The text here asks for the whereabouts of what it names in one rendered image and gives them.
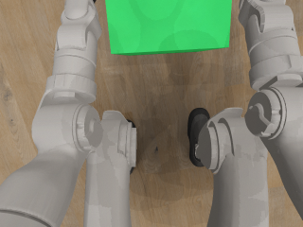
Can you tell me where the robot left forearm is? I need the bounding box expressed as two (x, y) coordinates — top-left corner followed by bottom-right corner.
(31, 0), (102, 141)

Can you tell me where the robot left upper arm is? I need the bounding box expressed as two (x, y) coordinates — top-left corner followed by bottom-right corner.
(0, 103), (103, 227)

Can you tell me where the carton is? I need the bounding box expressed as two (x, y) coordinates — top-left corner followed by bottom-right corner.
(105, 0), (232, 56)

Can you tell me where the right robot foot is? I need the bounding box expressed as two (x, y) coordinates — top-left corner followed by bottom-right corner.
(187, 108), (210, 167)

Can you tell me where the right robot shin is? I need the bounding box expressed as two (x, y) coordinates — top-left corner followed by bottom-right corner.
(195, 107), (268, 166)

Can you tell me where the robot right forearm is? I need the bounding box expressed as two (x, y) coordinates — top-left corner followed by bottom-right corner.
(238, 0), (303, 91)

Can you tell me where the robot right upper arm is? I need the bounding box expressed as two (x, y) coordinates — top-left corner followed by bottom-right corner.
(244, 86), (303, 220)

